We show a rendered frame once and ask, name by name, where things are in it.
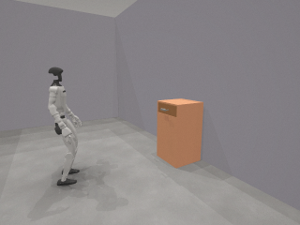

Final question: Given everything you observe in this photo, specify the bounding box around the left robot hand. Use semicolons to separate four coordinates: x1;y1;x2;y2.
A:
71;115;83;128

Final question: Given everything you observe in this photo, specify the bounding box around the robot right thigh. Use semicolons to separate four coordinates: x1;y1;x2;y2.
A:
54;124;76;156

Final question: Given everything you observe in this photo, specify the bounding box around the drawer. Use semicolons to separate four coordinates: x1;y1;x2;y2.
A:
157;102;177;117

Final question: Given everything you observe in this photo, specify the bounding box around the humanoid robot head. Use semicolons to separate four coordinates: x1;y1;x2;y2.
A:
48;67;63;86

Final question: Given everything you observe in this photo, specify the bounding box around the cabinet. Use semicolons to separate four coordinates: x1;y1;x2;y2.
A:
157;98;203;169

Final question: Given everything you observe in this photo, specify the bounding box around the right robot forearm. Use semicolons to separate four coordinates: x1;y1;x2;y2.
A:
49;105;67;129

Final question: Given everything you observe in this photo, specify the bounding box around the robot right upper arm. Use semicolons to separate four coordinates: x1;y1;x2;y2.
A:
48;86;59;110

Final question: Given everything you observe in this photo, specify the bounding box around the right robot hand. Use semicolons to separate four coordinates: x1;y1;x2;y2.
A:
61;127;77;144

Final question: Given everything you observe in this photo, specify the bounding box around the left robot forearm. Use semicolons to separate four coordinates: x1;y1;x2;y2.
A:
66;105;74;118

